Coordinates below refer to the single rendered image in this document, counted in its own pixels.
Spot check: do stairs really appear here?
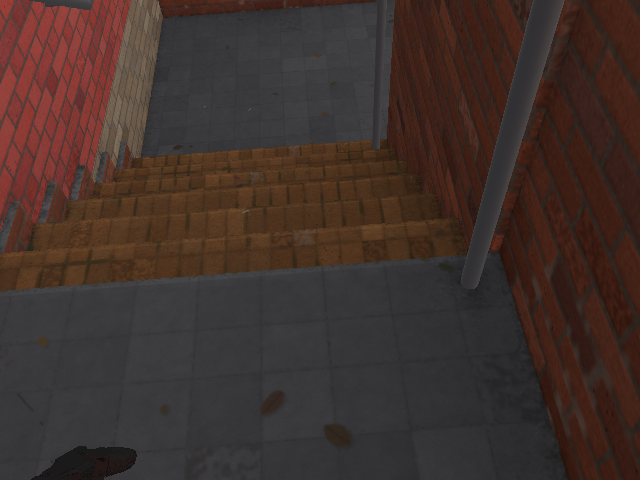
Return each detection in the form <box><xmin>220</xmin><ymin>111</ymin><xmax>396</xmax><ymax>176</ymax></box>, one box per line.
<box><xmin>0</xmin><ymin>139</ymin><xmax>468</xmax><ymax>291</ymax></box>

